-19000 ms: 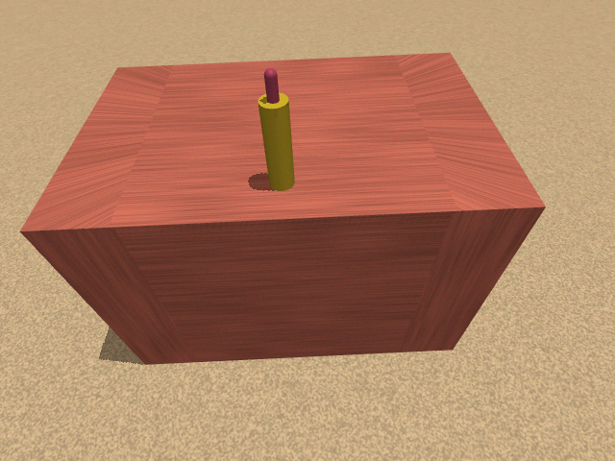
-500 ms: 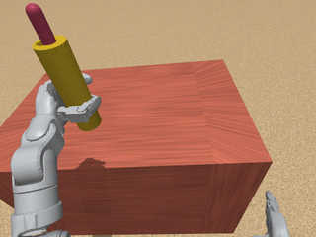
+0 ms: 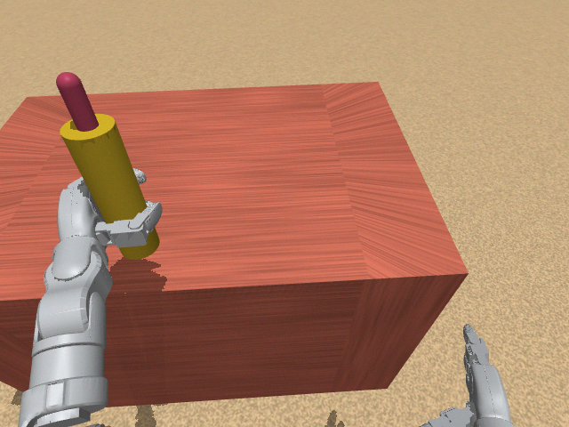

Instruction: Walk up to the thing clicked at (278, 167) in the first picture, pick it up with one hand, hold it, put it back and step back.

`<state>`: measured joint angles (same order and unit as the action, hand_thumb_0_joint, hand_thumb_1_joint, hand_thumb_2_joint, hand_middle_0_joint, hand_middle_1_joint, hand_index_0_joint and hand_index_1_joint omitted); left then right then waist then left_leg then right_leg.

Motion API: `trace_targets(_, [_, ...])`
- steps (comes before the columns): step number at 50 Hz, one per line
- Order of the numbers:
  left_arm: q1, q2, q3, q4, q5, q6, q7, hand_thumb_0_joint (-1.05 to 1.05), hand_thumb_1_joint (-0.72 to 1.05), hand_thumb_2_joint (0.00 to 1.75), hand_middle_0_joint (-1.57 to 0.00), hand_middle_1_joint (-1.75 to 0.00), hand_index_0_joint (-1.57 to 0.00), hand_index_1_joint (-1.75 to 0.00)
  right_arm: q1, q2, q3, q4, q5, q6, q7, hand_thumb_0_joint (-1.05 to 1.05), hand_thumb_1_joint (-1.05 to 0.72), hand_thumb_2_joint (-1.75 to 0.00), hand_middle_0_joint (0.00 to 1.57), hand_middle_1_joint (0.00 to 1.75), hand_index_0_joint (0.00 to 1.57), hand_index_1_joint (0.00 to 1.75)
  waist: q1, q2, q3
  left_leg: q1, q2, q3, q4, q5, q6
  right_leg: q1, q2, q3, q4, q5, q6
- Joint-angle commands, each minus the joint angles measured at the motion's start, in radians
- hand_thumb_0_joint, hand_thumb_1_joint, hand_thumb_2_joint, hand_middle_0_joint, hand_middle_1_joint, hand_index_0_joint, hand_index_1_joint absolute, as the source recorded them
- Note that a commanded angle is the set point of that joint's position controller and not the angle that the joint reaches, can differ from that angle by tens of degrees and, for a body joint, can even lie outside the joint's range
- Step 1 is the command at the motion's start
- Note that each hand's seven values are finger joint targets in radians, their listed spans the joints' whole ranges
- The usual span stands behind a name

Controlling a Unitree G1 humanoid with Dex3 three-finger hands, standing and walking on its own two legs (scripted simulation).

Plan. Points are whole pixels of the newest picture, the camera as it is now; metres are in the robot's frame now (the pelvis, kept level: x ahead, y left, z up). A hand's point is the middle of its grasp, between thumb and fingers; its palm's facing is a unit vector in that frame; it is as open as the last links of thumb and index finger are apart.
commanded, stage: crouch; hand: left
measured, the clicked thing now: (110, 177) +0.38 +0.21 +0.19
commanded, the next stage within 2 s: lower in 0.60 s
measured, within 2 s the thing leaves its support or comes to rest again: rests again in 1.44 s
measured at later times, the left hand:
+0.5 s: hand (152, 200) +0.43 +0.20 +0.10, palm faces +0.24 -0.97 -0.02, open 7.7 cm
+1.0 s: hand (164, 212) +0.45 +0.19 +0.05, palm faces +0.20 -0.98 -0.01, open 7.7 cm
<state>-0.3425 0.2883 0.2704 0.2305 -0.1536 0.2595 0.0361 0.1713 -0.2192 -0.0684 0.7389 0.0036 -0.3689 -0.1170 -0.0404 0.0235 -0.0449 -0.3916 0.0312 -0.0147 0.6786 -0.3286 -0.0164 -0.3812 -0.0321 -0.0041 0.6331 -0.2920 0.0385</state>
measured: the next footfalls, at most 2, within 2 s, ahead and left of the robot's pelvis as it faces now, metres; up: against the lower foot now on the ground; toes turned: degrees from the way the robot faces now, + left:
none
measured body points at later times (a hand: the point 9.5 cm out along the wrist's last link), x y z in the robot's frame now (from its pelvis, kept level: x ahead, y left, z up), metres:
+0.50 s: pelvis +0.00 +0.00 +0.00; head +0.04 +0.00 +0.45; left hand +0.42 +0.25 +0.10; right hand +0.15 -0.27 -0.07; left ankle +0.01 +0.13 -0.72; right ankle +0.02 -0.15 -0.72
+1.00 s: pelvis +0.00 +0.00 -0.02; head +0.06 +0.01 +0.43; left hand +0.43 +0.25 +0.06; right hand +0.14 -0.27 -0.08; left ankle +0.01 +0.13 -0.72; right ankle +0.02 -0.15 -0.72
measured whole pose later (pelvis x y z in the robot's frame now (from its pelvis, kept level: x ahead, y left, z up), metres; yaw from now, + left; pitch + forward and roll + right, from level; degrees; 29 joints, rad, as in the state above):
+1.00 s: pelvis +0.00 +0.00 -0.02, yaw -1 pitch +10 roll -1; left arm -0.62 0.35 0.33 0.87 -0.13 -0.18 -0.02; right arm 0.30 -0.23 -0.05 0.40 -0.01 -0.12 -0.05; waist -0.10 0.00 -0.05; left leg -0.61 0.04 0.00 0.80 -0.37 -0.02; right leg -0.62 -0.02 0.02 0.77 -0.33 0.04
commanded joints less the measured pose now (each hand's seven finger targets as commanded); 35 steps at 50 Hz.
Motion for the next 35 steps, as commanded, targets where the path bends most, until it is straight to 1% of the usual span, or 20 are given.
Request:
trace_targets(1, [-0.644, 0.233, 0.059, -0.288, -0.036, -0.176, -0.020, 0.00, 0.27, 1.28, -1.25, -1.39, -1.29, -1.38, -0.040, -0.106, -0.037, -0.114, -0.001, -0.050, -0.015, 0.00, 0.57, -0.05, 0.05, 0.05, 0.05, 0.05, -0.048, 0.090, -0.335, 0.201, -0.023, 0.015, -0.101, 0.214, 0.010, 0.049, 0.037, -0.046, -0.074, 0.221, -0.032])
trace_targets(3, [-0.643, 0.218, 0.052, -0.175, -0.045, -0.175, -0.031, 0.00, 0.24, 1.28, -1.25, -1.39, -1.29, -1.38, -0.043, -0.147, -0.071, -0.143, 0.003, -0.041, -0.017, 0.00, 0.58, -0.04, 0.05, 0.05, 0.05, 0.05, -0.062, 0.045, -0.299, 0.197, -0.022, 0.018, -0.102, 0.218, 0.015, 0.027, 0.038, -0.047, -0.080, 0.225, -0.029])
trace_targets(4, [-0.648, 0.197, 0.042, -0.116, -0.048, -0.178, -0.040, 0.00, 0.24, 1.28, -1.26, -1.40, -1.30, -1.38, -0.018, -0.128, -0.049, -0.146, 0.001, -0.037, -0.009, 0.00, 0.58, -0.04, 0.05, 0.05, 0.05, 0.05, -0.059, 0.011, -0.277, 0.179, -0.017, 0.012, -0.108, 0.220, 0.015, 0.024, 0.042, -0.055, -0.077, 0.221, -0.029])
trace_targets(6, [-0.622, 0.218, 0.061, 0.003, -0.050, -0.180, -0.047, 0.00, 0.23, 1.29, -1.27, -1.42, -1.32, -1.40, 0.002, -0.147, -0.069, -0.163, 0.006, -0.023, 0.001, 0.00, 0.58, -0.04, 0.05, 0.05, 0.05, 0.05, -0.057, 0.001, -0.253, 0.159, -0.020, 0.020, -0.109, 0.229, 0.018, 0.014, 0.038, -0.051, -0.080, 0.226, -0.029])
trace_targets(7, [-0.621, 0.214, 0.057, 0.041, -0.047, -0.187, -0.051, 0.00, 0.22, 1.29, -1.27, -1.42, -1.31, -1.40, 0.002, -0.133, -0.052, -0.186, 0.008, -0.018, 0.010, 0.00, 0.59, -0.03, 0.05, 0.05, 0.05, 0.05, -0.038, -0.008, -0.246, 0.140, -0.023, 0.022, -0.110, 0.232, 0.019, 0.020, 0.037, -0.050, -0.082, 0.226, -0.031])
trace_targets(12, [-0.700, 0.268, 0.099, 0.065, -0.034, -0.257, -0.035, 0.00, 0.22, 1.28, -1.28, -1.42, -1.33, -1.40, 0.014, -0.173, -0.087, -0.287, 0.010, 0.008, 0.042, 0.00, 0.59, -0.03, 0.05, 0.05, 0.05, 0.05, 0.004, 0.014, -0.317, 0.155, -0.015, 0.017, -0.107, 0.285, 0.007, 0.047, 0.038, -0.054, -0.062, 0.237, -0.042])
trace_targets(13, [-0.732, 0.268, 0.101, 0.048, -0.033, -0.276, -0.031, 0.00, 0.23, 1.27, -1.28, -1.42, -1.33, -1.39, 0.012, -0.154, -0.072, -0.293, 0.010, 0.016, 0.047, 0.00, 0.58, -0.03, 0.05, 0.05, 0.05, 0.05, 0.014, 0.030, -0.339, 0.156, -0.018, 0.016, -0.102, 0.286, 0.007, 0.053, 0.036, -0.052, -0.059, 0.236, -0.041])
trace_targets(15, [-0.785, 0.333, 0.146, 0.006, -0.026, -0.321, -0.016, 0.00, 0.20, 1.27, -1.29, -1.43, -1.34, -1.41, -0.026, -0.180, -0.099, -0.326, 0.009, 0.026, 0.045, 0.00, 0.57, -0.04, 0.05, 0.05, 0.05, 0.05, 0.027, 0.030, -0.416, 0.150, -0.022, 0.019, -0.088, 0.298, 0.011, 0.102, 0.031, -0.042, -0.047, 0.252, -0.039])
trace_targets(18, [-0.809, 0.336, 0.138, 0.009, -0.011, -0.383, -0.004, 0.00, 0.19, 1.26, -1.28, -1.41, -1.32, -1.40, -0.075, -0.120, -0.045, -0.349, 0.004, 0.041, 0.048, 0.00, 0.55, -0.05, 0.05, 0.05, 0.05, 0.05, 0.046, 0.076, -0.482, 0.141, -0.019, 0.016, -0.061, 0.341, 0.002, 0.116, 0.030, -0.035, -0.019, 0.274, -0.043])
trace_targets(20, [-0.853, 0.329, 0.112, -0.045, -0.001, -0.423, 0.001, 0.00, 0.18, 1.25, -1.25, -1.37, -1.28, -1.37, -0.089, -0.120, -0.039, -0.385, 0.000, 0.057, 0.041, 0.00, 0.54, -0.05, 0.05, 0.05, 0.05, 0.05, 0.037, 0.093, -0.591, 0.173, -0.018, 0.018, -0.039, 0.394, 0.003, 0.148, 0.029, -0.030, -0.004, 0.324, -0.041])
trace_targets(22, [-0.834, 0.385, 0.145, -0.035, 0.006, -0.440, 0.011, 0.00, 0.18, 1.24, -1.23, -1.36, -1.26, -1.36, -0.055, -0.131, -0.041, -0.361, -0.004, 0.082, 0.033, 0.00, 0.55, -0.05, 0.05, 0.05, 0.05, 0.05, 0.032, 0.083, -0.558, 0.127, -0.025, 0.027, -0.034, 0.372, 0.010, 0.163, 0.025, -0.020, -0.007, 0.331, -0.036])
trace_targets(23, [-0.794, 0.330, 0.108, 0.033, 0.005, -0.440, 0.006, 0.00, 0.17, 1.25, -1.23, -1.36, -1.26, -1.36, -0.064, -0.135, -0.035, -0.378, -0.008, 0.089, 0.031, 0.00, 0.54, -0.05, 0.05, 0.05, 0.05, 0.05, 0.013, 0.068, -0.543, 0.127, -0.025, 0.031, -0.030, 0.374, 0.011, 0.157, 0.025, -0.018, -0.008, 0.342, -0.035])
trace_targets(25, [-0.845, 0.362, 0.119, -0.002, 0.007, -0.460, 0.006, 0.00, 0.22, 1.25, -1.23, -1.35, -1.25, -1.35, -0.005, -0.139, -0.048, -0.335, -0.008, 0.110, 0.025, 0.00, 0.55, -0.05, 0.05, 0.05, 0.05, 0.05, -0.007, 0.126, -0.530, 0.148, -0.023, 0.035, -0.025, 0.354, 0.010, 0.102, 0.025, -0.017, -0.009, 0.320, -0.036])
trace_targets(27, [-0.807, 0.331, 0.091, 0.078, 0.004, -0.464, -0.009, 0.00, 0.25, 1.27, -1.25, -1.35, -1.26, -1.36, 0.035, -0.133, -0.051, -0.305, -0.007, 0.128, 0.022, 0.00, 0.56, -0.05, 0.05, 0.05, 0.05, 0.05, -0.035, 0.117, -0.457, 0.144, -0.017, 0.029, -0.027, 0.328, 0.010, 0.038, 0.030, -0.024, -0.015, 0.294, -0.038])
trace_targets(30, [-0.816, 0.328, 0.089, 0.110, -0.014, -0.472, -0.035, 0.00, 0.30, 1.28, -1.26, -1.36, -1.28, -1.36, 0.083, -0.144, -0.061, -0.310, -0.002, 0.144, 0.020, 0.00, 0.57, -0.05, 0.05, 0.05, 0.05, 0.05, -0.062, 0.085, -0.432, 0.153, -0.013, 0.026, -0.019, 0.326, 0.017, 0.001, 0.030, -0.029, -0.012, 0.303, -0.035])
trace_targets(31, [-0.844, 0.321, 0.076, 0.075, -0.022, -0.474, -0.047, 0.00, 0.30, 1.30, -1.28, -1.39, -1.30, -1.39, 0.060, -0.116, -0.035, -0.343, 0.002, 0.147, 0.023, 0.00, 0.57, -0.04, 0.05, 0.05, 0.05, 0.05, -0.053, 0.097, -0.475, 0.166, -0.018, 0.033, -0.013, 0.334, 0.022, 0.025, 0.024, -0.025, -0.011, 0.327, -0.031])
trace_targets(32, [-0.810, 0.314, 0.078, 0.159, -0.024, -0.462, -0.052, 0.00, 0.31, 1.31, -1.28, -1.39, -1.30, -1.39, 0.078, -0.128, -0.044, -0.347, 0.003, 0.152, 0.024, 0.00, 0.57, -0.05, 0.05, 0.05, 0.05, 0.05, -0.068, 0.062, -0.426, 0.138, -0.017, 0.031, -0.011, 0.326, 0.026, 0.015, 0.025, -0.029, -0.009, 0.328, -0.028])
trace_targets(33, [-0.819, 0.310, 0.071, 0.151, -0.026, -0.463, -0.057, 0.00, 0.30, 1.30, -1.28, -1.39, -1.30, -1.39, 0.078, -0.121, -0.036, -0.344, 0.006, 0.155, 0.026, 0.00, 0.58, -0.04, 0.05, 0.05, 0.05, 0.05, -0.056, 0.055, -0.404, 0.124, -0.020, 0.034, -0.022, 0.295, 0.027, 0.014, 0.025, -0.028, -0.013, 0.305, -0.028])
trace_targets(34, [-0.792, 0.280, 0.054, 0.231, -0.028, -0.459, -0.065, 0.00, 0.29, 1.32, -1.29, -1.41, -1.32, -1.40, 0.070, -0.115, -0.033, -0.349, 0.008, 0.158, 0.029, 0.00, 0.57, -0.04, 0.05, 0.05, 0.05, 0.05, -0.075, 0.043, -0.352, 0.099, -0.019, 0.033, -0.019, 0.273, 0.029, -0.022, 0.023, -0.028, -0.012, 0.285, -0.029])
trace_targets(35, [-0.792, 0.297, 0.064, 0.231, -0.027, -0.459, -0.067, 0.00, 0.30, 1.32, -1.30, -1.41, -1.33, -1.41, 0.068, -0.133, -0.045, -0.359, 0.007, 0.162, 0.029, 0.00, 0.58, -0.04, 0.05, 0.05, 0.05, 0.05, -0.065, 0.037, -0.352, 0.097, -0.020, 0.031, -0.021, 0.255, 0.030, -0.042, 0.024, -0.027, -0.014, 0.268, -0.029])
